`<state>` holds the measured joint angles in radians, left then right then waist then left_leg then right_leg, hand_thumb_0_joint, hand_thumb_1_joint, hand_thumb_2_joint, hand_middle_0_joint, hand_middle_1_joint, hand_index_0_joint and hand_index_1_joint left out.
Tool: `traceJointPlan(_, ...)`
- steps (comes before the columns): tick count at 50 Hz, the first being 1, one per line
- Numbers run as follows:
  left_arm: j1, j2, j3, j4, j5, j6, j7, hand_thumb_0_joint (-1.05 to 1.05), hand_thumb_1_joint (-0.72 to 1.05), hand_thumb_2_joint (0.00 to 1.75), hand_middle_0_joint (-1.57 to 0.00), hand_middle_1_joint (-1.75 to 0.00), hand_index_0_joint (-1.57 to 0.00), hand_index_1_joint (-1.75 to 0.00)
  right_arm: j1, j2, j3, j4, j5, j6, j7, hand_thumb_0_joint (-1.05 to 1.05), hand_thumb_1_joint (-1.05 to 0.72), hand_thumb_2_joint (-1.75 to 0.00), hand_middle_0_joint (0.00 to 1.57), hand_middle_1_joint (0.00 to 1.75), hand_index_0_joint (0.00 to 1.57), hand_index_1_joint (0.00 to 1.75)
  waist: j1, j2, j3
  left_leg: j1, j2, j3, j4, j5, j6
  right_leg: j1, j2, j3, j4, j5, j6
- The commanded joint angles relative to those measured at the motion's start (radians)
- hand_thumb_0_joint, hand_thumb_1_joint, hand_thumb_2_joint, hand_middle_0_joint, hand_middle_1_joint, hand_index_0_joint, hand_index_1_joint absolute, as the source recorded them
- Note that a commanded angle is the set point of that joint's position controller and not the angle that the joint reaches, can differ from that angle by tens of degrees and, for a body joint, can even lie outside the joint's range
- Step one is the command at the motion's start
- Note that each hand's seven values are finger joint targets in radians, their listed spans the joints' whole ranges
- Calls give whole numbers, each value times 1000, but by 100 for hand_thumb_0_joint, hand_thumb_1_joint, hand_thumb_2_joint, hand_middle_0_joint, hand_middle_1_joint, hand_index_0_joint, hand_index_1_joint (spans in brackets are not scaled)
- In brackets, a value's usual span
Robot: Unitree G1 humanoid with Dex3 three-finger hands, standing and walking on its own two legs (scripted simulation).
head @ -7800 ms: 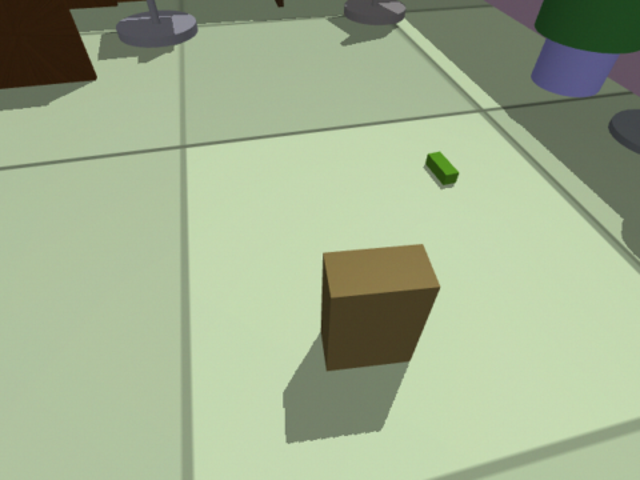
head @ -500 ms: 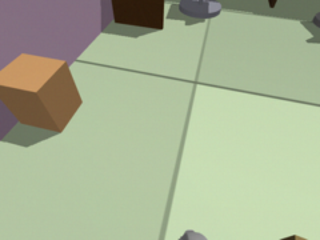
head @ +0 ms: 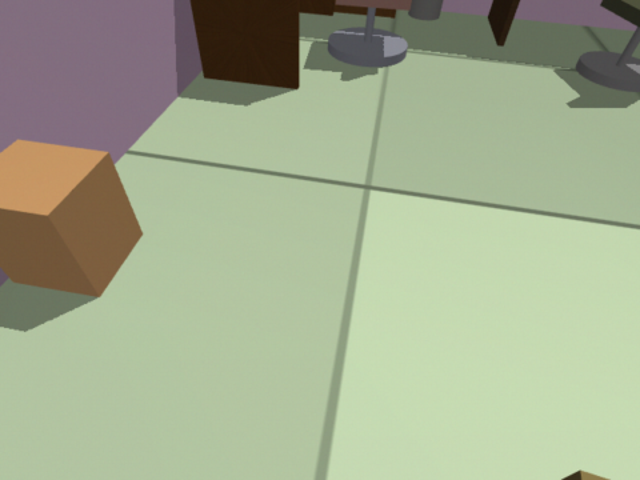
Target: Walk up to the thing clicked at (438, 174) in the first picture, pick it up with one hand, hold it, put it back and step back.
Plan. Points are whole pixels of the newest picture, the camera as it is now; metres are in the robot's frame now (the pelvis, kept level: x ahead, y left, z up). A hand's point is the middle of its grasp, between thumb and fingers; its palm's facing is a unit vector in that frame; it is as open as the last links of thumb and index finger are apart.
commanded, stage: walk up
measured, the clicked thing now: out of the picture +0.79 -1.45 -0.72
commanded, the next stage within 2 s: stand in 1.00 s
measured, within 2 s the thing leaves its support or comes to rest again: neither
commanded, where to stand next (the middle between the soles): +0.07 +0.00 m, yaw +0 degrees
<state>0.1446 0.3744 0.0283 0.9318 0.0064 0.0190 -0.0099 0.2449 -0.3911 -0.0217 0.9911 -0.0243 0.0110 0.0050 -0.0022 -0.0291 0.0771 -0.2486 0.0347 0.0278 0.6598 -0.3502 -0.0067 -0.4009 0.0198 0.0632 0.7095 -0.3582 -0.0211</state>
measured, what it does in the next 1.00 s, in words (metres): stands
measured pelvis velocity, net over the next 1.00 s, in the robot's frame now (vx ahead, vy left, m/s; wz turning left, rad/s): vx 0.03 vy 0.00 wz -0.04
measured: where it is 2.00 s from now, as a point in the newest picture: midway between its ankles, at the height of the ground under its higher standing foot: outside the picture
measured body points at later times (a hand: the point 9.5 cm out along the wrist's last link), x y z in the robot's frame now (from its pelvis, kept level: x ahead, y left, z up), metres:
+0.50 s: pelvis +0.02 +0.01 +0.02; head +0.04 +0.00 +0.47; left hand +0.09 +0.31 -0.11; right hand +0.11 -0.29 -0.12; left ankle +0.01 +0.14 -0.72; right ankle +0.08 -0.12 -0.72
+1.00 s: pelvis +0.03 +0.00 +0.02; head +0.05 -0.01 +0.47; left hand +0.14 +0.29 -0.11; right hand +0.10 -0.31 -0.11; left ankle +0.01 +0.14 -0.72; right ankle +0.08 -0.12 -0.72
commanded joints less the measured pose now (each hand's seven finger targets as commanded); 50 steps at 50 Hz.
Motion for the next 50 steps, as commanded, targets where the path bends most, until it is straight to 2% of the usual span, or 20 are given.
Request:
traceJointPlan(1, -3, 200, 61, -16, -6, -33, -1, 0, 90, 90, -20, -30, -20, -30, -141, -224, -48, -86, 1, -50, -8, 0, -90, -90, 20, 30, 20, 30, 54, 158, -5, -160, 138, -152, -255, -20, 93, 168, -24, 27, -127, 120, -26)
traceJointPlan(2, -11, 201, 57, -7, -6, -35, 2, 0, 90, 90, -20, -30, -20, -30, -142, -227, -48, -80, 6, -50, -7, 0, -90, -90, 20, 30, 20, 30, 42, 170, -37, -129, 127, -136, -229, 19, 79, 200, -34, 25, -157, 190, -30)
traceJointPlan(3, -17, 204, 58, 4, -5, -37, 6, 0, 90, 90, -20, -30, -20, -30, -122, -217, -44, -72, 11, -47, -6, 0, -90, -90, 20, 30, 20, 30, 33, 165, -64, -113, 120, -128, -214, 32, 67, 234, -47, 46, -172, 215, -36)
traceJointPlan(4, -38, 208, 51, 6, -4, -39, 7, 0, 90, 90, -20, -30, -20, -30, -112, -212, -41, -66, 12, -41, -6, 0, -90, -90, 20, 30, 20, 30, 20, 149, -70, -112, 97, -119, -225, -62, 66, 209, -65, 93, -190, 165, -43)
traceJointPlan(5, -41, 212, 46, 10, -2, -39, 6, 0, 90, 90, -20, -30, -20, -30, -112, -206, -40, -61, 12, -34, -7, 0, -90, -90, 20, 30, 20, 30, 18, 136, -51, -107, 90, -115, -253, -189, 69, 162, -82, 124, -237, 29, -42)
traceJointPlan(6, -52, 223, 46, 21, 1, -36, 3, 0, 90, 90, -20, -30, -20, -30, -111, -203, -43, -53, 11, -26, -7, 0, -90, -90, 20, 30, 20, 30, 14, 113, -13, -98, 84, -110, -261, -270, 67, 99, -94, 148, -291, -129, -45)
traceJointPlan(8, -72, 224, 39, 35, 1, -33, -2, 0, 90, 90, -20, -30, -20, -30, -110, -215, -46, -37, 9, -21, -5, 0, -90, -90, 20, 30, 20, 30, 4, 75, 14, -42, 73, -104, -251, -263, 62, 19, -100, 183, -346, -211, -40)
traceJointPlan(10, -83, 221, 35, 49, 1, -37, -2, 0, 90, 90, -20, -30, -20, -30, -97, -210, -44, -24, 13, -26, -4, 0, -90, -90, 20, 30, 20, 30, -4, 36, -4, -11, 76, -104, -252, -183, 63, 33, -105, 180, -357, -146, -42)
traceJointPlan(13, -77, 210, 29, 74, -2, -45, 0, 0, 90, 90, -20, -30, -20, -30, -109, -204, -37, -9, 18, -37, -4, 0, -90, -90, 20, 30, 20, 30, 0, 0, -63, 30, 86, -104, -270, -59, 63, 102, -103, 154, -339, 39, -32)
traceJointPlan(14, -66, 207, 27, 82, -2, -46, 0, 0, 90, 90, -20, -30, -20, -30, -116, -205, -36, -7, 20, -40, -3, 0, -90, -90, 20, 30, 20, 30, 5, -3, -87, 51, 89, -100, -277, -46, 63, 118, -107, 150, -339, 72, -31)
traceJointPlan(17, -84, 204, 26, 96, -2, -48, 1, 0, 90, 90, -20, -30, -20, -30, -123, -199, -35, 8, 23, -38, -3, 0, -90, -90, 20, 30, 20, 30, 2, -31, -80, 63, 84, -86, -295, -27, 57, 120, -119, 160, -363, 60, -24)
traceJointPlan(20, -81, 196, 22, 110, -7, -50, 6, 0, 90, 90, -20, -30, -20, -30, -140, -201, -35, 23, 23, -41, -5, 0, -90, -90, 20, 30, 20, 30, 4, -34, -111, 108, 90, -75, -293, 93, 53, 154, -121, 137, -343, 224, -22)
traceJointPlan(24, -96, 189, 22, 119, -12, -51, 10, 0, 90, 90, -20, -30, -20, -30, -151, -198, -36, 40, 23, -41, -7, 0, -90, -90, 20, 30, 20, 30, 4, -28, -115, 118, 94, -68, -316, 171, 45, 190, -129, 126, -334, 334, -14)
traceJointPlan(26, -88, 178, 19, 126, -15, -48, 12, 0, 90, 90, -20, -30, -20, -30, -168, -201, -39, 49, 22, -42, -8, 0, -90, -90, 20, 30, 20, 30, 12, 2, -138, 144, 112, -72, -343, 226, 46, 216, -123, 101, -314, 398, -10)
traceJointPlan(30, -106, 176, 19, 136, -15, -42, 15, 0, 90, 90, -20, -30, -20, -30, -183, -191, -41, 58, 22, -41, -10, 0, -90, -90, 20, 30, 20, 30, 10, 16, -132, 151, 114, -58, -359, 265, 43, 237, -120, 85, -308, 428, -3)
traceJointPlan(42, -139, 181, 22, 142, -5, -37, 18, 0, 90, 90, -20, -30, -20, -30, -216, -186, -48, 67, 18, -31, -7, 0, -90, -90, 20, 30, 20, 30, 4, 41, -98, 145, 108, -40, -384, 167, 41, 239, -111, 81, -332, 376, 0)
traceJointPlan(49, -142, 188, 28, 134, 0, -40, 18, 0, 90, 90, -20, -30, -20, -30, -196, -184, -48, 66, 21, -25, -7, 0, -90, -90, 20, 30, 20, 30, -7, 0, -125, 184, 94, -18, -341, 164, 41, 227, -124, 110, -353, 368, -12)
traceJointPlan(50, -134, 189, 15, 140, 5, -44, 17, 0, 90, 90, -20, -30, -20, -30, -192, -162, -40, 72, 18, -23, -6, 0, -90, -90, 20, 30, 20, 30, -18, -3, -152, 176, 89, -50, -360, 145, 27, 251, -137, 124, -389, 335, -9)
